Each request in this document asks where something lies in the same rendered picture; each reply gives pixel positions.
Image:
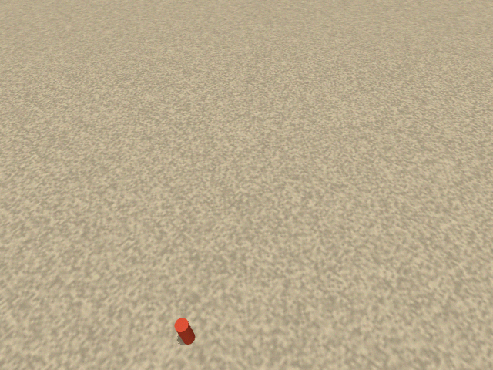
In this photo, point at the can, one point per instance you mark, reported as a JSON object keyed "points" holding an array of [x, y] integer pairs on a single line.
{"points": [[185, 331]]}

